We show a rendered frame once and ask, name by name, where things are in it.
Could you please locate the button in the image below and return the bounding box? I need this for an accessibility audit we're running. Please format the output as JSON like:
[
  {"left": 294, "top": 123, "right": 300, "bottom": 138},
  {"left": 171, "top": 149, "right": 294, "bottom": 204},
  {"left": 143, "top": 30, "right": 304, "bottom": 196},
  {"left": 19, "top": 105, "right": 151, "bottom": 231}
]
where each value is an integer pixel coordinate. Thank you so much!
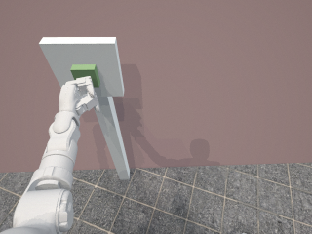
[{"left": 70, "top": 64, "right": 100, "bottom": 88}]

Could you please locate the panel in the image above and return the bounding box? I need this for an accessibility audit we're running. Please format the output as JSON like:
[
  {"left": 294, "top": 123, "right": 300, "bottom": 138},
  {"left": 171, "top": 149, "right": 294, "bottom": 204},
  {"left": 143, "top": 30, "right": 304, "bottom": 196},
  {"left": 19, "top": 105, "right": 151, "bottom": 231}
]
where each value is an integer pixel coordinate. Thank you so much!
[{"left": 39, "top": 37, "right": 130, "bottom": 180}]

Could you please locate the left robot upper arm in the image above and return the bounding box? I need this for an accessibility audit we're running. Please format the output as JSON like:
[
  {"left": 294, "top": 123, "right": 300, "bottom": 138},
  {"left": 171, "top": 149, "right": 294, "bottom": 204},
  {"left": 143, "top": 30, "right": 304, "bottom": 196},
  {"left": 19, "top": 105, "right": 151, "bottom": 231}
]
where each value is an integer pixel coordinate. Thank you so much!
[{"left": 0, "top": 188, "right": 74, "bottom": 234}]

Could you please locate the left robot forearm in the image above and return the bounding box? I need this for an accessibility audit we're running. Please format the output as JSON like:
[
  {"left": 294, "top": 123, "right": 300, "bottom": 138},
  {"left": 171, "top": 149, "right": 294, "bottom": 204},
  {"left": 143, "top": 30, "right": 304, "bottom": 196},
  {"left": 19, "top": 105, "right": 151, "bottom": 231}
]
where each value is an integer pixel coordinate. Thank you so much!
[{"left": 13, "top": 111, "right": 81, "bottom": 228}]

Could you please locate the left robot hand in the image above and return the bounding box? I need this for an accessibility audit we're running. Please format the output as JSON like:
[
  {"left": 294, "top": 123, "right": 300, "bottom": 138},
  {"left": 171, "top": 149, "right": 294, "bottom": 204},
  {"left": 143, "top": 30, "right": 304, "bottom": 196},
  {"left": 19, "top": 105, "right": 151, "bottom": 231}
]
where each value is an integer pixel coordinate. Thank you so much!
[{"left": 58, "top": 76, "right": 100, "bottom": 119}]

